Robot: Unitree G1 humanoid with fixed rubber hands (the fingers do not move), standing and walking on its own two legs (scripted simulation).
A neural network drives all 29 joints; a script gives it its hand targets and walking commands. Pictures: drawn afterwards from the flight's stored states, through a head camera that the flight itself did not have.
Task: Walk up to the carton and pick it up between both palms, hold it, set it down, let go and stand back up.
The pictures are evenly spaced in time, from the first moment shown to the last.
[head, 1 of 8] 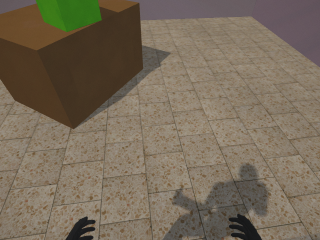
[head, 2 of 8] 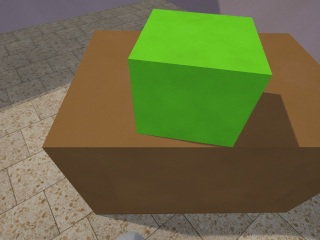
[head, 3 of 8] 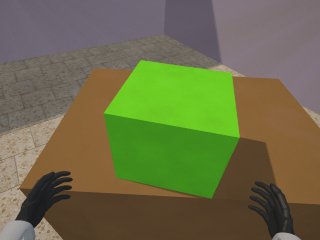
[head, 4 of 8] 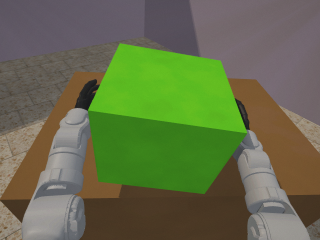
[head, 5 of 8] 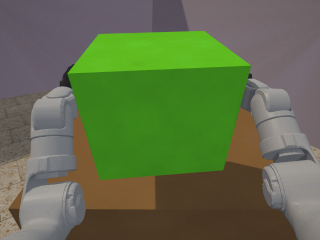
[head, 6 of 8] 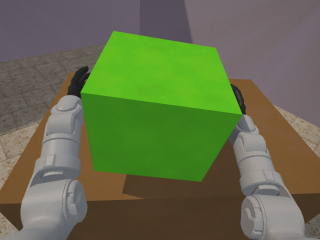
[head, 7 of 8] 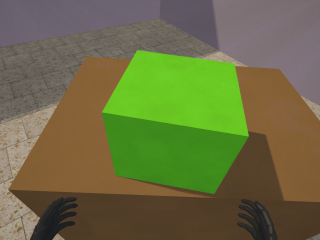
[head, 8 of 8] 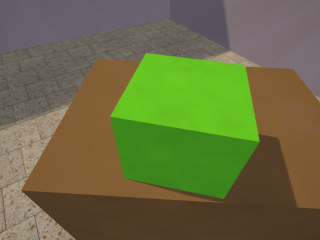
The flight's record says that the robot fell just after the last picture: no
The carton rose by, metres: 0.22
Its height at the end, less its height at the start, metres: +0.00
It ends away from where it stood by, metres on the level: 0.01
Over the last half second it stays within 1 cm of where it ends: yes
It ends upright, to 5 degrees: yes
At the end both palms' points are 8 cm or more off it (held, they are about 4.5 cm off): yes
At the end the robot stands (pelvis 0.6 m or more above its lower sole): yes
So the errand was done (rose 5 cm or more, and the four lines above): yes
